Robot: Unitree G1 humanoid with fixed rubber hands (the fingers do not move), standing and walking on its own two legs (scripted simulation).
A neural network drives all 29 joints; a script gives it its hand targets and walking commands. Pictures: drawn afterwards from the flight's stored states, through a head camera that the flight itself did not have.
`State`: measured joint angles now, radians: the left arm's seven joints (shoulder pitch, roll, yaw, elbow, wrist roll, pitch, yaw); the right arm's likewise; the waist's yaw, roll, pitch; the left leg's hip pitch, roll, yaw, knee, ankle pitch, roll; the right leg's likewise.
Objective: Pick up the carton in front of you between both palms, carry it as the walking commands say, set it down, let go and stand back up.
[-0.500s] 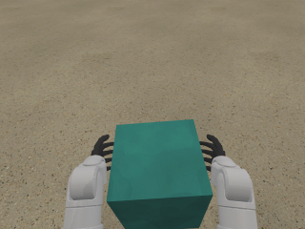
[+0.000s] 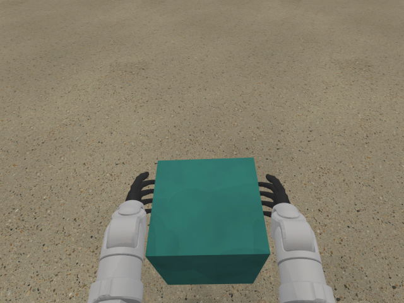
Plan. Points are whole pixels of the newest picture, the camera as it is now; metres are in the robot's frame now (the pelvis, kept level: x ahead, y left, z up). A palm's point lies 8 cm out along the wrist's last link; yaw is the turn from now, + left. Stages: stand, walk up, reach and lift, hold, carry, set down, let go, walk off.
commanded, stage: carry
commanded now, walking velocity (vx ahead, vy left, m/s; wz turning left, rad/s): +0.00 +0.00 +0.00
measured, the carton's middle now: (207, 225) +0.30 +0.00 -0.05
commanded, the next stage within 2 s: hold in 0.62 s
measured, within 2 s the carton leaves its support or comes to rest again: neither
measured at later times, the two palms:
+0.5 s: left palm (129, 208) +0.29 +0.16 +0.04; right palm (276, 210) +0.29 -0.14 +0.04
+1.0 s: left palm (109, 225) +0.24 +0.19 +0.05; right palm (260, 202) +0.30 -0.11 +0.04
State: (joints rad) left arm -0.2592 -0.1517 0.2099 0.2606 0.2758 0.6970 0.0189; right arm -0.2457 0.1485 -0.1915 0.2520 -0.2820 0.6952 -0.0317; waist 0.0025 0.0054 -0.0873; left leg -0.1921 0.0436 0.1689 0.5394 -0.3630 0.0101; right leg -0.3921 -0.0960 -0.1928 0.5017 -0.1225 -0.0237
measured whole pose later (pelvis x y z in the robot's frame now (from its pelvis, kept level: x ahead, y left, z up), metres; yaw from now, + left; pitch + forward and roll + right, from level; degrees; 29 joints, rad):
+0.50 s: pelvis +0.00 +0.01 +0.00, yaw +0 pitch +1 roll +0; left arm -0.22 -0.14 0.17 0.18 0.24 0.73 0.03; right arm -0.21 0.14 -0.16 0.18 -0.25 0.74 -0.05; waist 0.00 0.01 -0.09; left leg -0.20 0.04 0.17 0.56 -0.38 0.02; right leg -0.40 -0.10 -0.19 0.51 -0.12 -0.01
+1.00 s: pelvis +0.00 -0.02 +0.01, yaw +11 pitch -7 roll +0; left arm -0.25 -0.15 0.22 0.27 0.25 0.66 0.00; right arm -0.23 0.15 -0.17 0.22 -0.29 0.72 -0.04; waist 0.01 0.05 0.05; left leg -0.02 -0.01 -0.07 0.41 -0.27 -0.01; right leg -0.14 -0.01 0.02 0.36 -0.10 0.02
